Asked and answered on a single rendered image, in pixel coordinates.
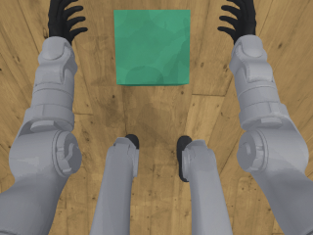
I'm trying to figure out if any robot right forearm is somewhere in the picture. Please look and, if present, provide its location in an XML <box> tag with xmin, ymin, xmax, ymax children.
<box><xmin>229</xmin><ymin>34</ymin><xmax>309</xmax><ymax>162</ymax></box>

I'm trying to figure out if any robot left upper arm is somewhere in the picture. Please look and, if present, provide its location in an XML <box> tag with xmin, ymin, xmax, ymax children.
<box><xmin>0</xmin><ymin>129</ymin><xmax>82</xmax><ymax>235</ymax></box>

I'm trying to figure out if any robot right foot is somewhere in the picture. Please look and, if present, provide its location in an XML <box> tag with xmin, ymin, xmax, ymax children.
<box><xmin>176</xmin><ymin>135</ymin><xmax>193</xmax><ymax>182</ymax></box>

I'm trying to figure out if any robot right hand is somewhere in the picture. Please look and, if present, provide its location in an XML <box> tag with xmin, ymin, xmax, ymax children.
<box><xmin>217</xmin><ymin>0</ymin><xmax>257</xmax><ymax>45</ymax></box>

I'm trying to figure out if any left robot shin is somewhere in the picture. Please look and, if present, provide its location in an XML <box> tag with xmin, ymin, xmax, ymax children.
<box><xmin>106</xmin><ymin>137</ymin><xmax>135</xmax><ymax>161</ymax></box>

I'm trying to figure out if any robot right upper arm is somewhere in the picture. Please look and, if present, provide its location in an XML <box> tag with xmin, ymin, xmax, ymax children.
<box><xmin>236</xmin><ymin>128</ymin><xmax>313</xmax><ymax>235</ymax></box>

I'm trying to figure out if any robot left hand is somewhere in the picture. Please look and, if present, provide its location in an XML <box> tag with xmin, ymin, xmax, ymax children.
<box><xmin>47</xmin><ymin>0</ymin><xmax>88</xmax><ymax>47</ymax></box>

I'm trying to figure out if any carton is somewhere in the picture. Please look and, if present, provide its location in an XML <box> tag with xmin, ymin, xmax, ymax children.
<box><xmin>113</xmin><ymin>10</ymin><xmax>191</xmax><ymax>86</ymax></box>

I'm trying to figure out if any robot left forearm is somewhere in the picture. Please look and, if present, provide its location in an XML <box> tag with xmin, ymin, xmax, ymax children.
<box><xmin>9</xmin><ymin>36</ymin><xmax>78</xmax><ymax>174</ymax></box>

